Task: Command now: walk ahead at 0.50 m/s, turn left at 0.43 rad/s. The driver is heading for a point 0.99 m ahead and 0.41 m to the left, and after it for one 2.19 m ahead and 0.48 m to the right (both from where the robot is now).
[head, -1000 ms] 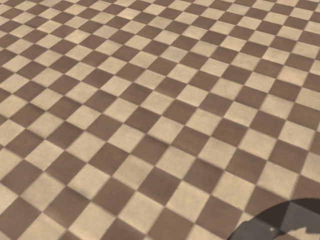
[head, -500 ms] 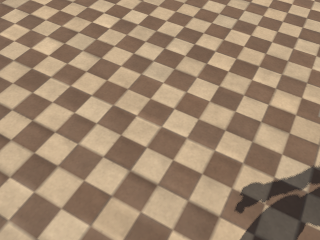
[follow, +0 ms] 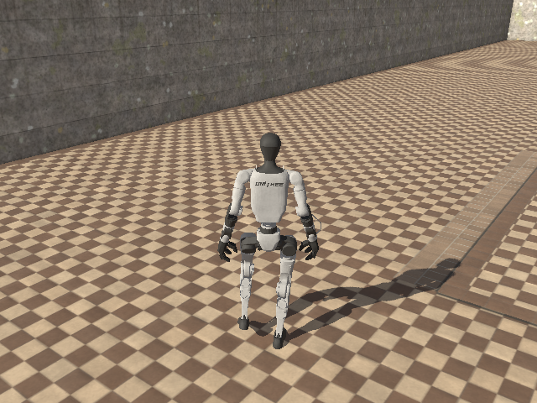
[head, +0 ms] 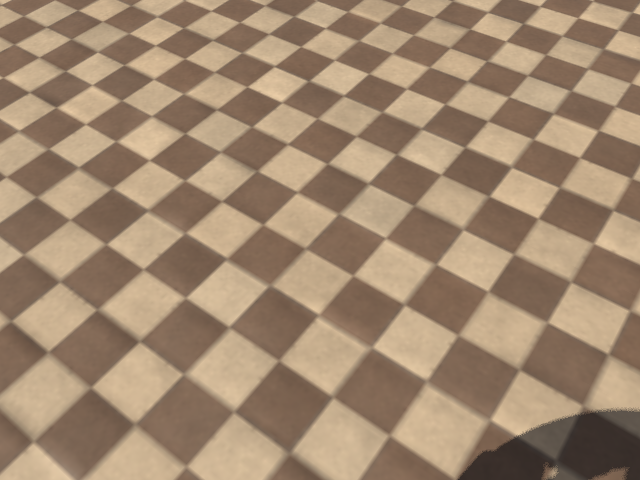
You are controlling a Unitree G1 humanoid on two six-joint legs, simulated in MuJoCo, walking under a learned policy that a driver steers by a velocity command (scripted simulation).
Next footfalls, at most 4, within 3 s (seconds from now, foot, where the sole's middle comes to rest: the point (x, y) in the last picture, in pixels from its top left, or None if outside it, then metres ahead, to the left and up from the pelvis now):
0.30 left None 0.30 0.11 -0.78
0.84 right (312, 405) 0.66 0.07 -0.78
1.30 left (186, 406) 0.66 0.35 -0.78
1.72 right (274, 373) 0.73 0.16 -0.78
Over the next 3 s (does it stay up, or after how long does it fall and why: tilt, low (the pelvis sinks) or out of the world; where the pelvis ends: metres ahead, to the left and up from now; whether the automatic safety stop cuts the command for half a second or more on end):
stays up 0.82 0.44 -0.02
